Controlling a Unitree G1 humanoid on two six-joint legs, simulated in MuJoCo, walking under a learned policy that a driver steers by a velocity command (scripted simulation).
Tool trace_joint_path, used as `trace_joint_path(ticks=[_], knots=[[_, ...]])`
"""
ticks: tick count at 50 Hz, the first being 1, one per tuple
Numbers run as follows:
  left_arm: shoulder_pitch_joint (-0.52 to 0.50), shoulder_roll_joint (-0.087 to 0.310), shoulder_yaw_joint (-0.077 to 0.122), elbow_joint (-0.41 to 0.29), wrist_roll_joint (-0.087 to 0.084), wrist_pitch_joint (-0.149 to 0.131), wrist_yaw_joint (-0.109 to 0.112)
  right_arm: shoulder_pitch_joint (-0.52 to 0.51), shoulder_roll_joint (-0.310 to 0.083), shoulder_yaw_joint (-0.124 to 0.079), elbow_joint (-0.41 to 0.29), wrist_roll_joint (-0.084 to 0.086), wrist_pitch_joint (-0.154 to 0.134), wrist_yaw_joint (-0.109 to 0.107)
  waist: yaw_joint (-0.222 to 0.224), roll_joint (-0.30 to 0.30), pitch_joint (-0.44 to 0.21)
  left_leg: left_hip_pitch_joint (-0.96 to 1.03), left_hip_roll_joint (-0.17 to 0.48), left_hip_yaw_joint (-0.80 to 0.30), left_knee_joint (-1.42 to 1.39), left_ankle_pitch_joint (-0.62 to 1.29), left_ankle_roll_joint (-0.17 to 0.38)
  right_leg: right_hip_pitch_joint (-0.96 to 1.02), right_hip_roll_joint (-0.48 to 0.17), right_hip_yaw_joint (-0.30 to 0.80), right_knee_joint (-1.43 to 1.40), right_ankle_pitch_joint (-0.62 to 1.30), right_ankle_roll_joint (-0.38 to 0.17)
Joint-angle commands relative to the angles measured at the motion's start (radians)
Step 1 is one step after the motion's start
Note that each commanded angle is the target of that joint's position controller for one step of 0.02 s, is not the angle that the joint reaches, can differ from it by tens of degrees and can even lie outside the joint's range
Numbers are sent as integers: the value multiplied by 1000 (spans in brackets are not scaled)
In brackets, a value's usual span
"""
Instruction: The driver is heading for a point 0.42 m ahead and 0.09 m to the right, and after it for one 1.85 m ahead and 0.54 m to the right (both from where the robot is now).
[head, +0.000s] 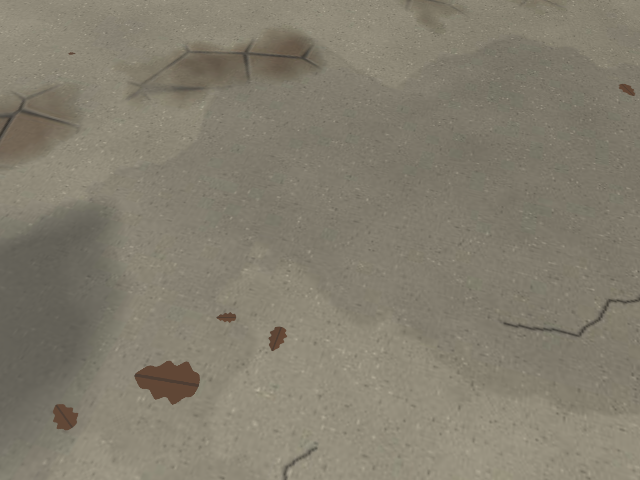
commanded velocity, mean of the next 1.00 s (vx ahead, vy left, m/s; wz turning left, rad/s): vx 0.27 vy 0.00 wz -0.34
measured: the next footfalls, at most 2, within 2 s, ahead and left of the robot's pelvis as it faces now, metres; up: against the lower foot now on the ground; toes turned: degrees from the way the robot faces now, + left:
right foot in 0.34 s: +0.33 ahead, -0.10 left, +0.00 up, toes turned -11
left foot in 0.90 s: +0.52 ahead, +0.01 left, +0.00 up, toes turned -28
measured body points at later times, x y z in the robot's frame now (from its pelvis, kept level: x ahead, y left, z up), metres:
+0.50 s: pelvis +0.26 -0.06 -0.01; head +0.30 -0.07 +0.44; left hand +0.38 +0.20 -0.14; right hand +0.32 -0.32 -0.14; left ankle +0.26 +0.09 -0.64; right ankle +0.29 -0.10 -0.74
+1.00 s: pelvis +0.40 -0.03 -0.01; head +0.44 -0.02 +0.44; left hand +0.59 +0.18 -0.14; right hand +0.41 -0.32 -0.11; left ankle +0.48 +0.03 -0.74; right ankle +0.28 -0.10 -0.69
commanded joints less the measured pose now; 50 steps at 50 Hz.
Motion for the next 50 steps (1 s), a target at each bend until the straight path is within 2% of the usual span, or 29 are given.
trace_joint_path(ticks=[1, 5, 8, 11, 13, 14, 15, 16, 17, 18, 19, 20, 21, 22, 23, 25, 27, 32, 38, 40, 42, 43, 44, 45, 46, 47, 48, 49, 50], knots=[[23, 67, 14, -24, -8, 16, -9, 95, -117, -16, -21, -3, -19, -2, -10, 85, 2, 65, 270, -138, -126, 478, -1, -85, 7, -38, -57, 110, -1], [-72, 57, 6, -50, -21, 12, -14, 139, -100, 0, -7, -16, -25, -9, -39, 91, 32, 143, 279, -69, -143, 510, -40, -136, 55, -24, -184, 197, -29], [-129, 45, -5, -70, -21, 5, -17, 154, -91, 10, 8, -23, -31, -21, -46, 86, 64, 192, 298, -15, -155, 575, -50, -129, 103, -41, -301, 220, -54], [-154, 36, -16, -88, -18, 0, -19, 153, -89, 20, 23, -24, -34, -36, -37, 85, 67, 236, 313, 49, -113, 797, -62, -41, 146, -116, -418, 186, -92], [-93, 52, -12, -78, -17, -2, -11, 148, -121, 18, 30, -26, -36, -50, 0, 118, 14, 276, 331, 76, 15, 1128, -77, 72, 206, -169, -441, 100, -132], [-12, 70, -5, -56, -16, -3, -6, 135, -142, 13, 28, -29, -32, -59, 38, 138, -25, 290, 343, 83, 124, 1243, -83, 138, 232, -177, -446, 47, -153], [120, 100, 8, -16, -16, -6, -1, 112, -163, 6, 20, -35, -24, -61, 95, 146, -85, 271, 354, 84, 288, 1253, -84, 253, 247, -161, -469, 16, -179], [264, 129, 24, 26, -7, -13, 4, 69, -184, -1, 4, -28, -18, -58, 172, 134, -142, 176, 342, 101, 511, 1113, -86, 428, 236, -115, -561, 50, -215], [381, 199, 48, 44, 8, -14, 13, 15, -169, 4, -41, -13, -25, -49, 236, 28, -214, -36, 250, 141, 892, 657, -95, 632, 58, 113, -600, 124, -299], [287, 270, 64, 14, -4, -2, 14, 84, -80, 12, -95, 2, -34, -34, 92, -211, -267, -476, 8, 56, 1261, -353, -150, 891, -216, 652, -639, 555, -476], [236, 265, 69, 10, -50, -1, 6, 67, -118, 14, -106, -22, -38, -26, 84, -20, -280, -545, 87, -112, 1280, -281, -129, 836, -216, 618, -675, 614, -515], [171, 207, 54, -6, -46, -2, 10, 6, -119, 15, -127, -15, -43, -24, 64, 29, -164, -563, 133, -113, 1231, -221, -133, 709, -193, 497, -693, 651, -475], [135, 138, 35, -8, -40, 1, 12, 3, -119, 12, -129, -14, -42, -23, 19, 106, -61, -527, 165, -96, 1130, -192, -135, 556, -139, 391, -730, 686, -408], [116, 108, 25, -13, -41, -1, 16, -14, -118, 10, -139, -26, -24, -24, -2, 121, -29, -490, 187, -93, 1046, -185, -147, 471, -79, 317, -750, 684, -357], [106, 111, 21, -18, -40, -5, 19, 1, -105, 14, -142, -38, 0, -21, -21, 97, -25, -438, 190, -82, 985, -179, -160, 406, -36, 256, -762, 711, -330], [132, 159, 30, -16, -34, -15, 17, 5, -81, 20, -160, -42, 34, -21, -32, 54, -49, -400, 175, -54, 890, -153, -183, 364, 10, 205, -749, 852, -307], [153, 190, 38, -23, -33, -13, 16, -18, -80, 22, -182, -38, 46, -21, -28, 19, -86, -411, 169, -38, 802, -103, -199, 383, 41, 182, -724, 927, -274], [219, 193, 41, -46, -41, 21, 34, -167, -111, 22, -252, -29, 66, -23, 38, -45, -129, -499, 171, -52, 667, 4, -213, 502, 65, 237, -666, 852, -166], [245, 189, 42, -74, -18, 45, 49, -241, -130, 30, -284, -16, 64, -28, 74, -59, -98, -520, 158, -77, 535, -55, -188, 609, 13, 336, -618, 810, -188], [234, 190, 40, -81, -12, 48, 48, -230, -137, 32, -284, -12, 58, -30, 70, -62, -88, -460, 144, -76, 471, -97, -165, 607, 3, 356, -589, 831, -198], [195, 194, 37, -93, -13, 51, 48, -180, -142, 32, -272, -7, 51, -33, 44, -66, -79, -337, 129, -72, 348, -111, -137, 567, 12, 372, -559, 800, -181], [164, 196, 35, -101, -21, 50, 48, -137, -141, 32, -259, -9, 46, -36, 14, -60, -76, -237, 121, -63, 231, -52, -123, 531, 36, 371, -530, 753, -156], [132, 190, 29, -112, -37, 44, 49, -82, -143, 31, -246, -18, 35, -41, -25, -36, -89, -85, 147, -89, 87, 125, -103, 465, 71, 365, -476, 672, -116], [162, 139, 10, -137, -44, 33, 47, -43, -204, 23, -252, -29, 26, -51, -14, 114, -174, 87, 350, -279, 74, 478, -48, 385, 137, 291, -327, 372, -67], [280, 121, 12, -119, -45, 46, 53, -76, -248, 18, -266, -11, 42, -48, 36, 275, -218, 130, 558, -497, 106, 892, 128, 278, 321, 149, -150, -406, -35], [272, 177, 21, -93, -17, 64, 58, -47, -191, 30, -252, 1, 49, -38, 28, 182, -209, 57, 570, -538, 93, 835, 186, 258, 286, 132, -38, -503, -29], [225, 175, 22, -82, -15, 74, 55, -79, -146, 44, -254, -3, 47, -34, 31, 108, -136, -8, 503, -448, 74, 702, 157, 254, 266, 151, -3, -439, -19], [194, 160, 18, -79, -18, 82, 50, -127, -125, 52, -258, -11, 50, -33, 44, 97, -101, -58, 435, -364, 43, 558, 103, 264, 248, 155, -28, -381, -8], [177, 150, 14, -79, -22, 91, 43, -155, -123, 56, -259, -16, 51, -37, 53, 144, -80, -85, 386, -305, 13, 459, 60, 280, 232, 152, -75, -334, 5]])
